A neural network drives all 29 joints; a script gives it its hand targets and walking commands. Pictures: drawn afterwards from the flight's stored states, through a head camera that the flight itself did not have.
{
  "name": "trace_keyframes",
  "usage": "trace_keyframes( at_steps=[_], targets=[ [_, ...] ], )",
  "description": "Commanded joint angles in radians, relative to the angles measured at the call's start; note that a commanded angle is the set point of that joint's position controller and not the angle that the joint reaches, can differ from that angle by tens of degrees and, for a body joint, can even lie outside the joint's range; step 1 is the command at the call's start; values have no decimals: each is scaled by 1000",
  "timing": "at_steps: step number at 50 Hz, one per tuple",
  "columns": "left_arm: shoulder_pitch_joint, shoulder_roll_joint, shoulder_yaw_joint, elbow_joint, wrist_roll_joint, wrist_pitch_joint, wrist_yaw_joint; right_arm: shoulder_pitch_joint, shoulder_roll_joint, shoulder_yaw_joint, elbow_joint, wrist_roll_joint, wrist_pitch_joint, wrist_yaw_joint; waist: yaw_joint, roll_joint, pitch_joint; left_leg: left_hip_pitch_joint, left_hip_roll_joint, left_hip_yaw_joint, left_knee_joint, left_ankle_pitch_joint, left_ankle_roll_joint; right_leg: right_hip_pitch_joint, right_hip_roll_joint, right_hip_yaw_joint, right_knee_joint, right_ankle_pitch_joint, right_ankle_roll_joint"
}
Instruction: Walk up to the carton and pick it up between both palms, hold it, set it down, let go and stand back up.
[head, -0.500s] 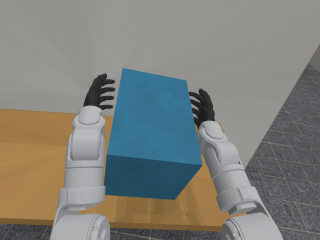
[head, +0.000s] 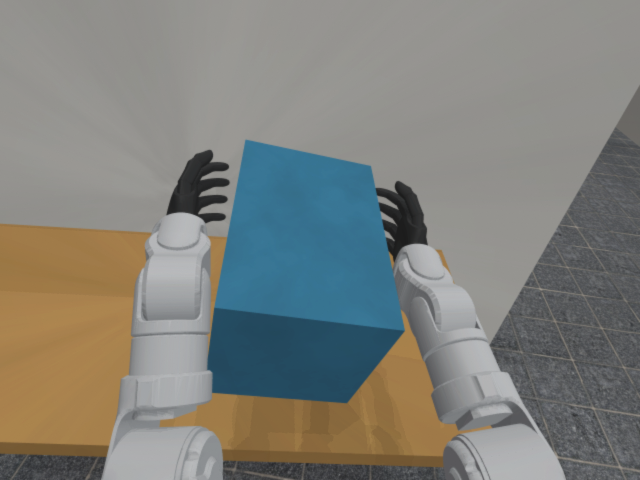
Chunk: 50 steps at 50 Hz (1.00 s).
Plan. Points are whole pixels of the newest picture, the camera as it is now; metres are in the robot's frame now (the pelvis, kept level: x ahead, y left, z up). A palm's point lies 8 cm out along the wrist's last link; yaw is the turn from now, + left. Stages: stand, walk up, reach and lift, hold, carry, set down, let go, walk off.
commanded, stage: hold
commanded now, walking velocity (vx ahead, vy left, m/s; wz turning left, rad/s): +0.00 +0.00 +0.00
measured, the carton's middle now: (295, 268) +0.35 +0.01 +0.14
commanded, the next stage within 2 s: set down in 1.88 s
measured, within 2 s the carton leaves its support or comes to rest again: neither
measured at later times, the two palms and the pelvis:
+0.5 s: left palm (188, 217) +0.36 +0.13 +0.21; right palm (409, 243) +0.35 -0.13 +0.18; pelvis +0.00 +0.00 +0.00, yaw +0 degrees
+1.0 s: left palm (188, 221) +0.35 +0.13 +0.21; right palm (408, 248) +0.35 -0.13 +0.17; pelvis +0.00 +0.00 +0.00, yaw +0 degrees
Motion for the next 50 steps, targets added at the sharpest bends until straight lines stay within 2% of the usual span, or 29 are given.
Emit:
trace_keyframes(
  at_steps=[1,3,6,8,9,10,11,14,15,17,19,21,25,27,28,29,31,33,36,38,39,40,42,43,45,46,47,48,50],
  targets=[
    [-557,-608,-480,-25,-139,-56,-136,-848,613,408,-377,49,-77,77,-8,45,-344,69,-40,66,-20,263,-12,56,56,-56,-9,176,44],
    [-546,-617,-496,-34,-147,-58,-135,-853,610,425,-402,60,-82,72,-11,55,-361,77,-41,63,-5,306,-18,67,59,-55,0,225,45],
    [-557,-619,-502,-42,-146,-55,-131,-850,603,419,-389,56,-79,76,-12,66,-364,79,-41,68,-15,259,-18,51,55,-56,-8,167,38],
    [-546,-607,-482,4,-133,-49,-133,-853,606,405,-363,41,-77,79,-4,58,-321,55,-42,72,-30,202,-8,32,49,-54,-16,124,40],
    [-566,-610,-490,-22,-143,-54,-134,-844,610,397,-358,38,-79,81,-14,63,-339,48,-41,73,-35,192,-9,34,48,-53,-10,117,41],
    [-557,-597,-468,3,-127,-50,-136,-846,612,392,-342,30,-77,82,1,56,-319,37,-41,75,-44,170,-2,38,46,-55,-16,96,40],
    [-549,-595,-463,15,-123,-46,-137,-843,599,377,-337,26,-76,84,-6,60,-325,41,-39,78,-48,152,-1,36,46,-52,-18,77,38],
    [-583,-613,-483,-6,-154,-55,-133,-909,623,404,-399,45,-89,84,5,58,-394,41,-43,74,-26,197,1,44,44,-50,-10,122,39],
    [-597,-607,-488,-28,-156,-63,-129,-879,623,402,-372,48,-82,82,-8,54,-404,58,-42,73,-26,217,-4,57,50,-52,-7,140,41],
    [-555,-611,-497,-30,-153,-60,-127,-877,623,429,-404,60,-88,76,-1,58,-435,88,-44,70,-1,287,-8,79,51,-49,3,228,47],
    [-528,-604,-496,-24,-149,-58,-132,-848,612,438,-402,68,-82,62,-11,54,-405,88,-47,65,9,314,-12,85,52,-50,8,275,53],
    [-543,-592,-484,-24,-147,-60,-139,-834,612,436,-379,62,-73,58,-16,41,-377,68,-49,67,-5,272,-8,82,48,-51,2,248,54],
    [-518,-576,-441,-10,-120,-46,-153,-814,599,420,-357,53,-69,64,-6,27,-317,45,-46,71,-25,250,-4,87,47,-54,-5,217,52],
    [-531,-585,-450,-7,-125,-43,-152,-829,592,407,-357,50,-72,70,-9,50,-313,43,-44,71,-31,229,-7,72,46,-55,-11,176,45],
    [-543,-594,-466,-30,-135,-47,-152,-847,602,417,-386,53,-78,72,-5,40,-348,59,-42,71,-25,245,-7,70,51,-58,-7,183,45],
    [-558,-604,-489,-32,-147,-52,-148,-851,603,414,-391,56,-81,72,-17,60,-350,64,-42,68,-17,255,-13,61,51,-56,-7,183,42],
    [-583,-627,-515,-48,-154,-58,-136,-870,613,407,-399,54,-87,76,-21,83,-360,69,-35,66,-13,260,-25,44,55,-59,-5,152,33],
    [-586,-640,-546,-76,-173,-63,-123,-879,614,424,-437,64,-95,75,-23,92,-422,101,-36,58,12,329,-34,56,60,-61,2,205,36],
    [-550,-619,-523,-71,-150,-59,-123,-810,587,421,-381,66,-83,74,-27,95,-375,111,-33,55,9,348,-38,51,61,-63,2,207,36],
    [-521,-596,-493,-35,-132,-46,-129,-795,572,411,-352,54,-75,75,-12,79,-338,89,-33,64,-12,288,-29,50,59,-62,-7,157,37],
    [-533,-593,-477,-32,-125,-46,-132,-782,566,389,-315,50,-68,80,-15,83,-287,68,-30,64,-27,266,-30,33,58,-63,-11,121,34],
    [-520,-601,-469,-11,-122,-39,-136,-811,570,385,-345,44,-77,85,-5,72,-293,55,-29,64,-34,239,-23,37,56,-64,-18,94,31],
    [-540,-604,-457,-8,-123,-41,-137,-830,574,374,-344,35,-83,91,-4,64,-292,39,-28,70,-44,211,-14,40,55,-63,-18,75,29],
    [-559,-611,-472,-10,-130,-39,-136,-866,575,374,-369,39,-91,94,-4,77,-320,43,-28,69,-38,223,-20,39,57,-65,-15,82,25],
    [-558,-609,-474,-16,-133,-45,-131,-857,583,383,-369,35,-93,90,-12,61,-359,76,-29,73,-23,242,-14,45,57,-61,-15,103,29],
    [-553,-622,-481,-21,-144,-47,-131,-896,595,405,-415,43,-105,88,6,53,-392,77,-33,72,-9,275,-10,51,57,-61,-8,150,32],
    [-554,-620,-497,-16,-152,-52,-129,-888,590,400,-408,46,-104,82,-11,65,-405,92,-34,70,-1,285,-18,50,58,-60,-6,176,33],
    [-563,-616,-491,-19,-149,-54,-128,-899,597,412,-402,52,-100,79,-2,58,-404,86,-38,71,0,282,-14,55,57,-60,-4,181,38],
    [-553,-617,-505,-28,-155,-59,-125,-867,605,421,-392,57,-94,76,-12,60,-391,84,-41,70,1,285,-15,56,55,-54,-3,205,42]
  ],
)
